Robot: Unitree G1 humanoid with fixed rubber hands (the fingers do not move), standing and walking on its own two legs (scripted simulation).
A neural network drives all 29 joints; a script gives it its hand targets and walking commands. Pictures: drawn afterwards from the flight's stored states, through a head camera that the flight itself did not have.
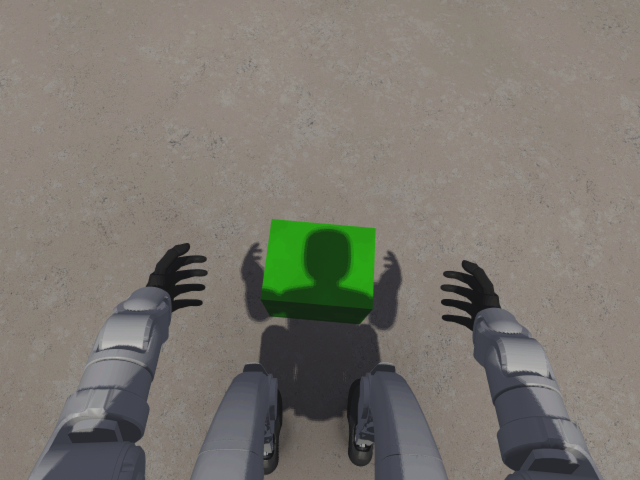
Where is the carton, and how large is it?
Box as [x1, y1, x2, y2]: [261, 219, 375, 323]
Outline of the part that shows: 272,219 261,292 261,300 271,316 360,323 372,308 375,228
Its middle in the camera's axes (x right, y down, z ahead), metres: -0.01 +0.09 +1.02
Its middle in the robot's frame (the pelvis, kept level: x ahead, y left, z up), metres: +0.49 +0.00 -0.56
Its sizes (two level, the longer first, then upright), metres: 0.255 0.199 0.235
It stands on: the floor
